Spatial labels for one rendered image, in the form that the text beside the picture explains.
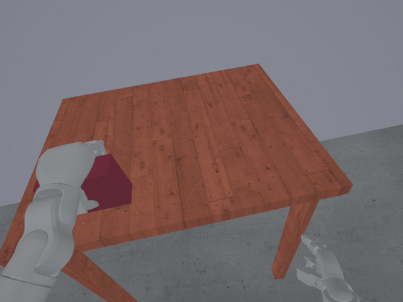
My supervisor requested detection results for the right robot forearm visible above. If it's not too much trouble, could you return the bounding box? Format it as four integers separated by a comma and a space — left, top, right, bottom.
321, 277, 360, 302

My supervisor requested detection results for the table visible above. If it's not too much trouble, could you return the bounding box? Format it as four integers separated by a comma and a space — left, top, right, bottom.
0, 64, 353, 302

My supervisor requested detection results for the sponge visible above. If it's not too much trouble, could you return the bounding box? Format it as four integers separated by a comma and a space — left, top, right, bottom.
33, 154, 132, 213

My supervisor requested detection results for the left robot hand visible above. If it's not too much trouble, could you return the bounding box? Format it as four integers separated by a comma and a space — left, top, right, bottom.
36, 140, 107, 215

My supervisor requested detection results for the left robot forearm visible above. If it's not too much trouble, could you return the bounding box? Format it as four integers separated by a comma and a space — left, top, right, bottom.
0, 183, 81, 302

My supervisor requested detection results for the right robot hand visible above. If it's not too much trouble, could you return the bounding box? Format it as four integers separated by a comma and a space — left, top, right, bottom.
296, 234, 344, 290

